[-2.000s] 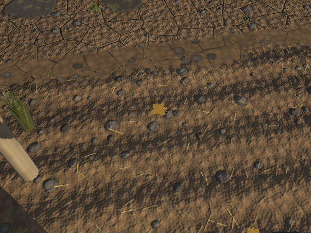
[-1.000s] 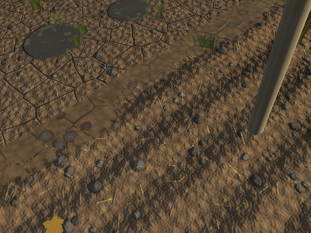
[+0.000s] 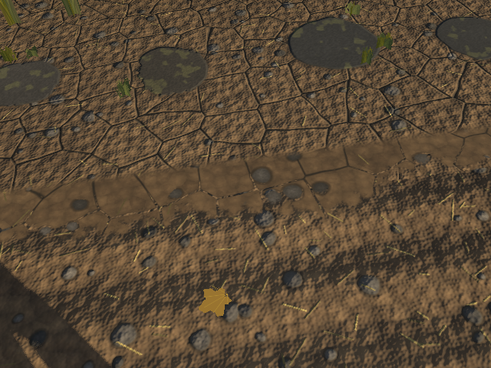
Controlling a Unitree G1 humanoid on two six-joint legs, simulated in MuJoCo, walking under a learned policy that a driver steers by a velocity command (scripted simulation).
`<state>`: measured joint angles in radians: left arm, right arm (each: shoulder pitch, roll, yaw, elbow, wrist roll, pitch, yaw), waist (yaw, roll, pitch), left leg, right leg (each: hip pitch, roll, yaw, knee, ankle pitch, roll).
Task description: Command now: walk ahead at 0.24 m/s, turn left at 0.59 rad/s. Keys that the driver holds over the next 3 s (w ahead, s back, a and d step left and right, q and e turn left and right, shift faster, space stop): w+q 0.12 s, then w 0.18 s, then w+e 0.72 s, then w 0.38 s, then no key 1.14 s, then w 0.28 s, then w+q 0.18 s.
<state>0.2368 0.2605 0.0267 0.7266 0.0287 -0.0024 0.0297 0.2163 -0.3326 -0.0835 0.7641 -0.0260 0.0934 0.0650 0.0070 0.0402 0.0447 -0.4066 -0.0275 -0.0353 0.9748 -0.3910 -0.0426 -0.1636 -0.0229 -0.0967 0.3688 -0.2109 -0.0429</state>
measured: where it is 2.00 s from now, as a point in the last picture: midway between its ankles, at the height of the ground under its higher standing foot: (257, 248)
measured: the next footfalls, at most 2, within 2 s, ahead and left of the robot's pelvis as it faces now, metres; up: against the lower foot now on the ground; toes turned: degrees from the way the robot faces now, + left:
left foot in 0.20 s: +0.06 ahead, +0.13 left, +0.00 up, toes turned +9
right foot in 0.70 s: +0.42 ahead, +0.04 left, +0.00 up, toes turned -1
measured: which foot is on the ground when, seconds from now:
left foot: up 0.00-0.18, down 0.20-0.72, up 0.74-1.00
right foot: down 0.00-0.20, up 0.22-0.68, down 0.70-1.00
